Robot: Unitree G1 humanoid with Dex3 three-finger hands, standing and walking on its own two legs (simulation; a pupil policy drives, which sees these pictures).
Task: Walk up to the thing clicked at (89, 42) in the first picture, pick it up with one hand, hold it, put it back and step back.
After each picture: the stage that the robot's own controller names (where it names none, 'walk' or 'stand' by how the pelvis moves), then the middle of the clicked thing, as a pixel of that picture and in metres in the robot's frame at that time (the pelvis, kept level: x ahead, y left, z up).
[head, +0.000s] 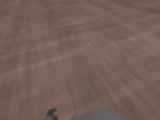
stand; (88, 42) +1.80 +0.10 -0.72
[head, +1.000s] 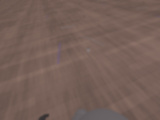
walk; (88, 49) +1.67 +0.23 -0.71
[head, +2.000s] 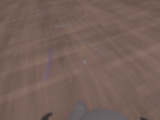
walk; (84, 60) +1.12 +0.23 -0.72
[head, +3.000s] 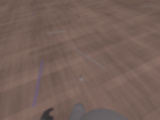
walk; (81, 77) +0.71 +0.22 -0.71
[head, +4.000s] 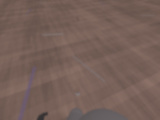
walk; (77, 91) +0.47 +0.18 -0.70
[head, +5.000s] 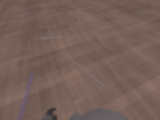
stand; (75, 98) +0.37 +0.21 -0.72
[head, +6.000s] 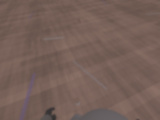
stand; (77, 101) +0.34 +0.19 -0.72
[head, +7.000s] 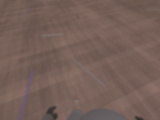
stand; (75, 98) +0.34 +0.21 -0.71
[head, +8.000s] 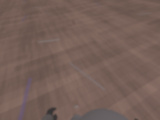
stand; (75, 104) +0.32 +0.20 -0.73
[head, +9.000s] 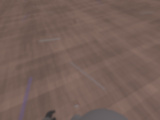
stand; (75, 103) +0.32 +0.20 -0.73
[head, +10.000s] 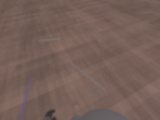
stand; (75, 104) +0.31 +0.21 -0.73
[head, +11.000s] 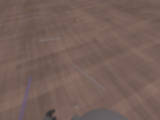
go down; (75, 104) +0.30 +0.21 -0.73
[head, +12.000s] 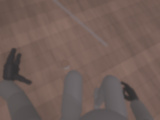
go down; (65, 64) +0.39 +0.24 -0.34
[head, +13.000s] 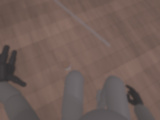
approach; (66, 65) +0.38 +0.25 -0.30
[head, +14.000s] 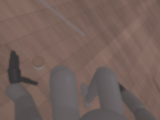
close in; (38, 63) +0.36 +0.29 -0.21
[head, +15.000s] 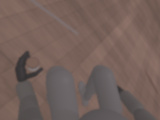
close; (33, 64) +0.36 +0.29 -0.21
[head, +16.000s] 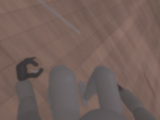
lift; (35, 66) +0.33 +0.29 -0.21
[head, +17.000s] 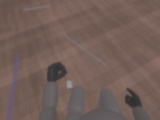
lift; (69, 84) +0.35 +0.26 -0.52
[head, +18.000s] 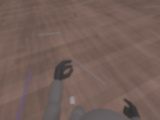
go down; (72, 99) +0.33 +0.25 -0.70
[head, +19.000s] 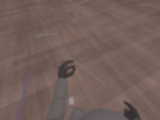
stand; (71, 100) +0.32 +0.26 -0.70
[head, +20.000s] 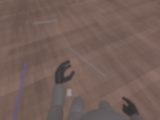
stand; (69, 92) +0.33 +0.27 -0.64
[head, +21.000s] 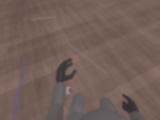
stand; (68, 90) +0.33 +0.29 -0.61
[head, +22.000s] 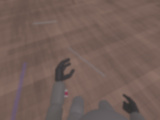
stand; (65, 93) +0.33 +0.32 -0.63
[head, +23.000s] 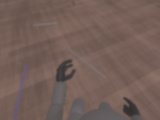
stand; (63, 95) +0.30 +0.35 -0.64
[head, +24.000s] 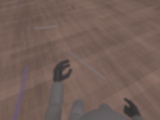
stand; (60, 97) +0.30 +0.40 -0.65
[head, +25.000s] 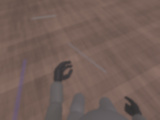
stand; (56, 91) +0.28 +0.44 -0.62
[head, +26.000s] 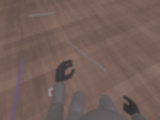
close; (51, 91) +0.27 +0.49 -0.59
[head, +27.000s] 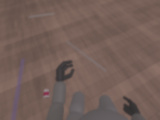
close; (46, 92) +0.25 +0.56 -0.60
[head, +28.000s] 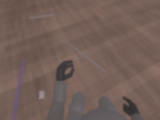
close; (41, 94) +0.23 +0.62 -0.61
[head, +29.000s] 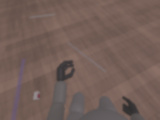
close; (36, 95) +0.21 +0.68 -0.61
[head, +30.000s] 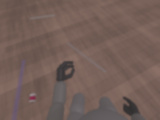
close; (32, 97) +0.19 +0.73 -0.61
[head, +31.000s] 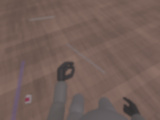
close; (28, 98) +0.18 +0.78 -0.62
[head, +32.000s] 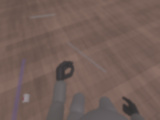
close; (26, 97) +0.17 +0.81 -0.61
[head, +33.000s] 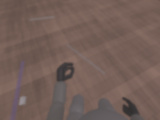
close; (22, 100) +0.16 +0.83 -0.62
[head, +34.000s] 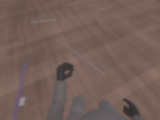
close; (22, 101) +0.16 +0.86 -0.64
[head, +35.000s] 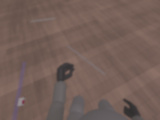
close; (21, 101) +0.15 +0.88 -0.64
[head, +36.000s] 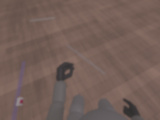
close; (20, 100) +0.15 +0.89 -0.63
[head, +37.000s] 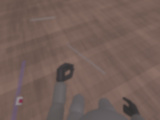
close; (19, 100) +0.15 +0.89 -0.62
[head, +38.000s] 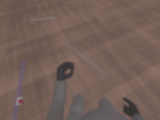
close; (19, 100) +0.15 +0.90 -0.62
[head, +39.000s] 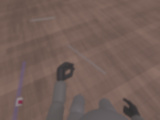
close; (19, 101) +0.14 +0.90 -0.62
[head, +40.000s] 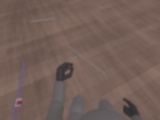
close; (18, 101) +0.14 +0.90 -0.63
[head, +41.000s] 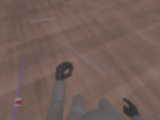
close; (18, 101) +0.15 +0.91 -0.63
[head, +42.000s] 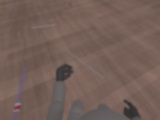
hold; (17, 106) +0.14 +0.92 -0.67
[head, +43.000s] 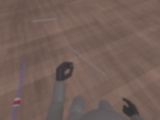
close; (17, 101) +0.14 +0.93 -0.63
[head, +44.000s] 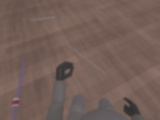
close; (15, 101) +0.13 +0.94 -0.62
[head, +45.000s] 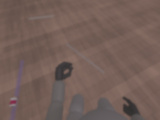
close; (13, 101) +0.13 +0.95 -0.63
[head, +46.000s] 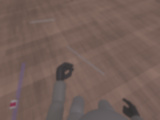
close; (13, 103) +0.13 +0.96 -0.63
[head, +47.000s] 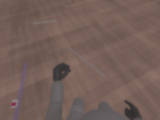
close; (14, 103) +0.13 +0.97 -0.66
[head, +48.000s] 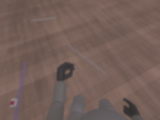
close; (14, 101) +0.12 +0.98 -0.63
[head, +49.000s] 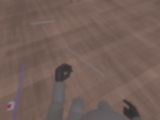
close; (11, 105) +0.12 +0.98 -0.65
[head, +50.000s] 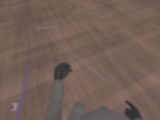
hold; (14, 106) +0.12 +0.99 -0.69
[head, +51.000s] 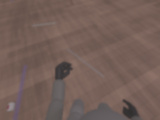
close; (11, 106) +0.11 +1.00 -0.66
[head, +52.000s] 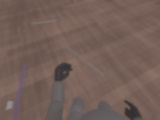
close; (9, 104) +0.11 +1.01 -0.65
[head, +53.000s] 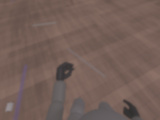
close; (9, 106) +0.11 +1.03 -0.65
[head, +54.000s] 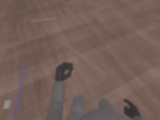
close; (7, 103) +0.10 +1.04 -0.63
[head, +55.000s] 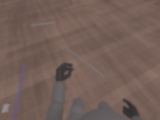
close; (6, 107) +0.10 +1.05 -0.65
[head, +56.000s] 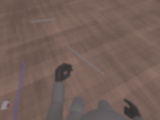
close; (5, 104) +0.10 +1.06 -0.65
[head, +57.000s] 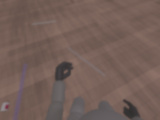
close; (5, 106) +0.10 +1.08 -0.64
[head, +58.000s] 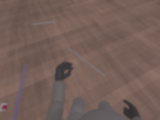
close; (3, 106) +0.09 +1.09 -0.64
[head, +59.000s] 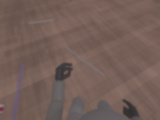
close; (0, 108) +0.07 +1.11 -0.64
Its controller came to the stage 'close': yes
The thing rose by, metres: 0.26
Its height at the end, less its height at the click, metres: -0.02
